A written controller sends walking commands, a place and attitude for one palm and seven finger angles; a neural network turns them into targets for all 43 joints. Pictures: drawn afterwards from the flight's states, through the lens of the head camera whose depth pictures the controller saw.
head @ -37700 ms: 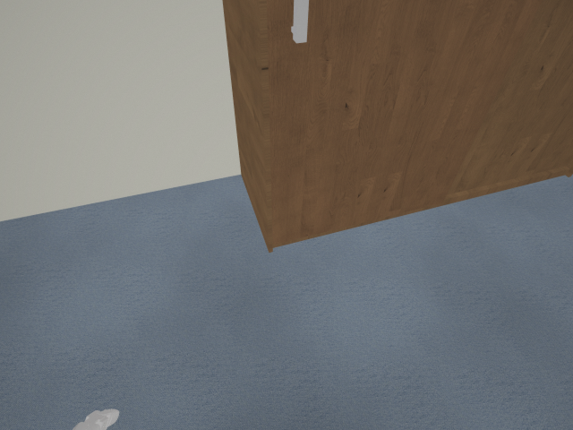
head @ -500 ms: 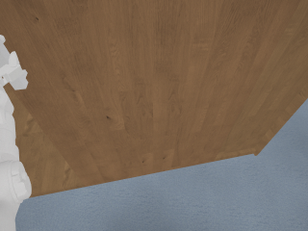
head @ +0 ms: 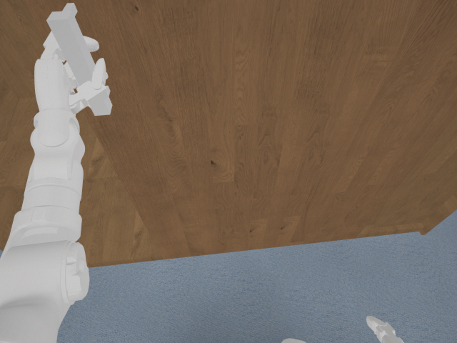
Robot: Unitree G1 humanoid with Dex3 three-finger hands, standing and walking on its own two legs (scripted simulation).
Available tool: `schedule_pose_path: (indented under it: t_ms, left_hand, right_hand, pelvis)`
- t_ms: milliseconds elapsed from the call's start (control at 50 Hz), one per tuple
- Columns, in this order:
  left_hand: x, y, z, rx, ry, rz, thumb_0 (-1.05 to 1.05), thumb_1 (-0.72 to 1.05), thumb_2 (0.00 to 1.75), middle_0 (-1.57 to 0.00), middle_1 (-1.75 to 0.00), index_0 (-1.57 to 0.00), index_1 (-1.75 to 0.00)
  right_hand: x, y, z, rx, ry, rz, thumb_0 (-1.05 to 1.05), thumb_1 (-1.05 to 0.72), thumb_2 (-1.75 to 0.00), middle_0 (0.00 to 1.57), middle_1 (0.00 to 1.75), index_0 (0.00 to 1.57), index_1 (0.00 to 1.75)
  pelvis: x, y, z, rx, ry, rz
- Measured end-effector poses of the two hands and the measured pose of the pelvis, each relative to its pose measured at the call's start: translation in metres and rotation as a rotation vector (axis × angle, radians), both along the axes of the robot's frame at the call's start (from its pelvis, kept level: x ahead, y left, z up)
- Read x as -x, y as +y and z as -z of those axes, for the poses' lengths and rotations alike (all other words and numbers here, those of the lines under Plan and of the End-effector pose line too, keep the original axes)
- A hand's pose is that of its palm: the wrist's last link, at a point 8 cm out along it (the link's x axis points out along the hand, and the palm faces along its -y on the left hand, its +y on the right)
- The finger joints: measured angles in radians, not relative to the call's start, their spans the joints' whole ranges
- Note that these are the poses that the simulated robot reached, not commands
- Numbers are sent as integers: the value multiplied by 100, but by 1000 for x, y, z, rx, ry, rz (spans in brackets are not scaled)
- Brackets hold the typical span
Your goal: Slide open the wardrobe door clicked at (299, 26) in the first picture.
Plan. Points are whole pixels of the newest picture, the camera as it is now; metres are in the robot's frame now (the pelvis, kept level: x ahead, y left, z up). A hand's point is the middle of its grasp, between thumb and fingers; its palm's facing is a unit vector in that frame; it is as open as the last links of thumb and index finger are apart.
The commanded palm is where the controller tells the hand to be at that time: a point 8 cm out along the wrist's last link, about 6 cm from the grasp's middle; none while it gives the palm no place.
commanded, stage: stop walking and hold the door there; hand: left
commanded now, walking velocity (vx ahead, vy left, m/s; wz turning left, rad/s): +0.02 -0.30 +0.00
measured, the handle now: (87, 62) +0.49 +0.25 +0.23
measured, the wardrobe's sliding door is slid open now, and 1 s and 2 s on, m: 0.50 0.50 0.50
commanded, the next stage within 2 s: loosen the grip on the handle in 0.86 s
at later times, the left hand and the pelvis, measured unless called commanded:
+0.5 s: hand (98, 85) +0.45 +0.22 +0.22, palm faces +0.24 -0.97 -0.10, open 6.1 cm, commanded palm +0.42 +0.27 +0.19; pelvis -0.02 +0.02 +0.01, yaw -1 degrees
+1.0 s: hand (97, 83) +0.45 +0.22 +0.22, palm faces +0.19 -0.97 -0.14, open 6.5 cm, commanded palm +0.41 +0.27 +0.21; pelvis -0.04 +0.04 +0.01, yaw -2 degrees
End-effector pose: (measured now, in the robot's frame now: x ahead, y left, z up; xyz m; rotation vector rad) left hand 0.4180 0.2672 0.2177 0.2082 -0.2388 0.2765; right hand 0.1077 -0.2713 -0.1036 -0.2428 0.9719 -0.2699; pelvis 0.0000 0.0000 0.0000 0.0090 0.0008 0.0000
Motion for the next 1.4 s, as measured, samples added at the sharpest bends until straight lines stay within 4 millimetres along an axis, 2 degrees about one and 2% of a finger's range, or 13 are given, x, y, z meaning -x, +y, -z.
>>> schedule_pose_path:
  t_ms: [100, 180, 280, 420, 500, 640, 840, 960, 1060, 1140, 1200, 1300, 1400]
  left_hand:
    - [0, -2, 1, 16, -11, 11, -21, 65, 79, -45, -140, -28, -140]
    - [2, -4, 1, -4, 5, -12, -21, 67, 78, -45, -140, -24, -140]
    - [3, -5, -1, 5, 32, -16, -19, 68, 77, -45, -140, -24, -140]
    - [1, -1, -1, 59, 24, 36, -15, 65, 76, -45, -140, -30, -140]
    - [2, -1, -1, 82, 35, 54, -12, 65, 75, -45, -140, -30, -140]
    - [3, -2, -2, 85, 48, 66, -11, 68, 73, -45, -140, -27, -140]
    - [4, -2, -4, 80, 73, 68, -9, 69, 73, -45, -140, -24, -140]
    - [4, -2, -4, 80, 80, 68, -9, 69, 72, -45, -140, -24, -140]
    - [-10, 5, -10, 161, 190, 99, -8, 55, 73, -45, -140, -31, -140]
    - [-3, 10, -14, 153, 142, 56, -4, 41, 68, -47, -140, -40, -141]
    - [4, 9, -18, 63, 81, 28, -2, 23, 59, -46, -140, -40, -138]
    - [3, 5, -11, 100, 69, 70, -1, -15, 40, -44, -138, -32, -132]
    - [-3, 4, -2, 98, 100, 70, 0, -39, 28, -39, -133, -31, -129]
  right_hand:
    - [0, 51, 4, -118, 3, -80, 0, -90, -90, 20, 30, 20, 30]
    - [7, 65, 17, -179, 16, -109, 0, -90, -90, 20, 30, 21, 30]
    - [23, 54, 19, -156, 52, -84, 1, -90, -90, 21, 30, 21, 30]
    - [38, 19, -1, 13, 54, -30, 1, -90, -90, 20, 30, 21, 30]
    - [44, 12, -14, 54, 47, -2, 1, -90, -90, 20, 30, 20, 30]
    - [52, 24, -17, 40, 31, 18, 1, -90, -90, 20, 30, 20, 30]
    - [70, 55, -1, -38, 71, 19, 1, -90, -90, 20, 30, 20, 30]
    - [79, 58, 4, -48, 97, 26, 1, -90, -90, 20, 30, 21, 30]
    - [84, 48, -13, -25, 10, 17, 1, -90, -90, 20, 30, 21, 30]
    - [96, 34, -21, 13, -39, 11, 1, -90, -90, 20, 30, 21, 30]
    - [108, 26, -20, 16, -31, 11, 1, -90, -90, 20, 30, 21, 30]
    - [131, 22, -18, 18, 34, 38, 1, -90, -90, 20, 30, 20, 30]
    - [143, 24, -14, 17, 77, 52, 1, -90, -90, 20, 30, 20, 30]
  pelvis:
    - [9, -1, -3, 5, 24, 10]
    - [17, 0, -1, 23, 22, 19]
    - [22, 2, -3, 23, 14, 8]
    - [21, 16, -3, 18, 7, -10]
    - [23, 24, -7, 20, 9, 12]
    - [30, 31, -8, 29, 13, 22]
    - [34, 38, -8, 29, 20, 32]
    - [34, 39, -8, 28, 21, 33]
    - [39, 35, -8, 10, 69, 23]
    - [45, 35, -8, 10, 81, 28]
    - [50, 35, -6, 7, 83, 31]
    - [54, 33, -5, 4, 82, 31]
    - [52, 34, -5, 7, 94, 31]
